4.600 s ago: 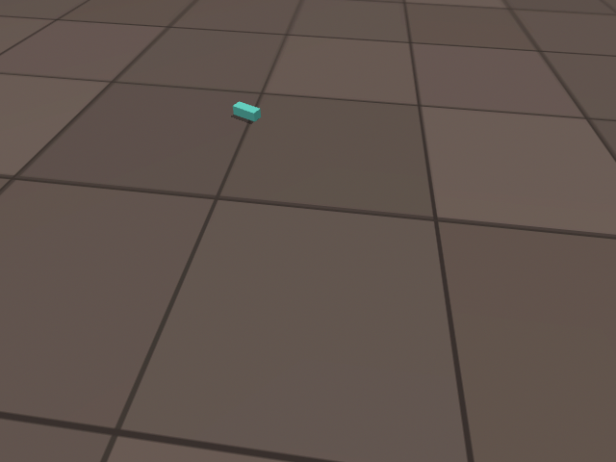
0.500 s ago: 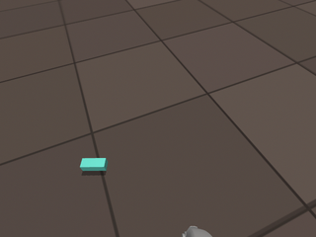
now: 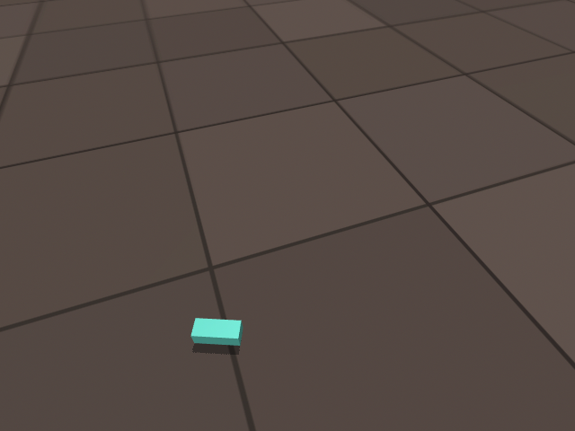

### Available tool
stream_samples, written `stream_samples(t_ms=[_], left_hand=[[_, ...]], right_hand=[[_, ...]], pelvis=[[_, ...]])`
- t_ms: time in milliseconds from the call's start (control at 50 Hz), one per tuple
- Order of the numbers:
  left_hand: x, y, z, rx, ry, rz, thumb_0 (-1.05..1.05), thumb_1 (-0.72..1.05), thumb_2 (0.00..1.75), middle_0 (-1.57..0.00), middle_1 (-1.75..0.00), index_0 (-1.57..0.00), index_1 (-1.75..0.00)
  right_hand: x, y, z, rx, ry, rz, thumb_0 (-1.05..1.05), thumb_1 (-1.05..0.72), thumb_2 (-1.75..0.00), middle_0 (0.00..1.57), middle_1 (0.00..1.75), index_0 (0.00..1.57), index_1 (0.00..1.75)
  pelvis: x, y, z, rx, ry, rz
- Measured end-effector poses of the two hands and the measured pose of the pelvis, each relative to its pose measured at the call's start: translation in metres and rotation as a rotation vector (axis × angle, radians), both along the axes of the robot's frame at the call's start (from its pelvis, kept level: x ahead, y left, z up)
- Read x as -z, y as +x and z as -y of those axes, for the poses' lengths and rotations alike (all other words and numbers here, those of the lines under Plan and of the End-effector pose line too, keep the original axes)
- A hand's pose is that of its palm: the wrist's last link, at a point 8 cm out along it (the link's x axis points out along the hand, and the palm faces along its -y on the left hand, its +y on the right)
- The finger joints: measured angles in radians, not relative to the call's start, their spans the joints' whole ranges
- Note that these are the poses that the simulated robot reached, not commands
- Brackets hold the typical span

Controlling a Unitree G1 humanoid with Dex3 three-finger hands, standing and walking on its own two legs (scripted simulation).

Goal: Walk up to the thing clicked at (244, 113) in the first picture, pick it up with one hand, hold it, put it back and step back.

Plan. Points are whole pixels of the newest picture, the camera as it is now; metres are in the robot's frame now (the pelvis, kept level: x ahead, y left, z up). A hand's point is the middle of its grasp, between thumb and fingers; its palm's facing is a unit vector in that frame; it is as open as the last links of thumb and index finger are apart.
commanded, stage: walk up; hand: left
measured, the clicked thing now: (217, 331) +0.60 +0.27 -0.70
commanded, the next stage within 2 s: none
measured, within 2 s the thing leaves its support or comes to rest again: neither
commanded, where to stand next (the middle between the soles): +0.19 +0.05 m, yaw -3 degrees
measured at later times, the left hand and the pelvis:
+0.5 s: hand (63, 415) +0.20 +0.35 -0.11, palm faces -0.06 -0.91 -0.40, open 7.4 cm; pelvis +0.11 +0.09 +0.02, yaw -2 degrees
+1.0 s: hand (75, 398) +0.22 +0.35 -0.13, palm faces -0.10 -0.93 -0.35, open 7.4 cm; pelvis +0.13 +0.09 +0.03, yaw -4 degrees
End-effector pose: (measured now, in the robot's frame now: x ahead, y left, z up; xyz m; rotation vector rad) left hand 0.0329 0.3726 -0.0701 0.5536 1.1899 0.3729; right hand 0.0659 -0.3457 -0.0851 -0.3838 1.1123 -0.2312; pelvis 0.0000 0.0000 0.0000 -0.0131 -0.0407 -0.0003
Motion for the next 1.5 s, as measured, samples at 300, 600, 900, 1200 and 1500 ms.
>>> stream_samples(t_ms=[300,600,900,1200,1500], left_hand=[[0.003,0.138,0.006,0.12,-0.168,0.097,0.01,0.91,0.9,-0.2,-0.3,-0.2,-0.3],[0.02,0.168,-0.05,0.061,-0.229,0.042,0.01,0.91,0.9,-0.2,-0.3,-0.2,-0.3],[0.022,0.18,-0.042,0.07,-0.235,-0.039,0.01,0.91,0.9,-0.2,-0.3,-0.2,-0.3],[0.005,0.213,0.001,0.098,-0.291,0.031,0.01,0.91,0.9,-0.2,-0.3,-0.2,-0.3],[-0.002,0.223,0.002,0.076,-0.3,0.016,0.01,0.91,0.9,-0.2,-0.3,-0.2,-0.3]], right_hand=[[0.016,0.006,-0.087,0.069,0.077,-0.19,0.01,-0.9,-0.9,0.2,0.3,0.21,0.3],[-0.007,0.127,-0.136,0.003,-0.012,0.036,0.0,-0.91,-0.9,0.2,0.3,0.21,0.3],[-0.014,0.118,-0.113,0.068,-0.048,-0.043,0.01,-0.9,-0.9,0.2,0.3,0.21,0.3],[-0.007,0.116,-0.121,0.08,0.053,-0.072,0.01,-0.91,-0.9,0.2,0.3,0.21,0.3],[-0.018,0.119,-0.116,0.098,0.041,-0.099,0.01,-0.91,-0.9,0.2,0.3,0.21,0.3]], pelvis=[[-0.015,0.077,-0.053,0.005,0.009,-0.006],[-0.015,0.12,-0.11,0.04,0.022,0.014],[-0.023,0.128,-0.098,0.065,-0.002,-0.005],[-0.038,0.129,-0.082,0.061,0.021,0.006],[-0.048,0.139,-0.082,0.065,0.017,-0.004]])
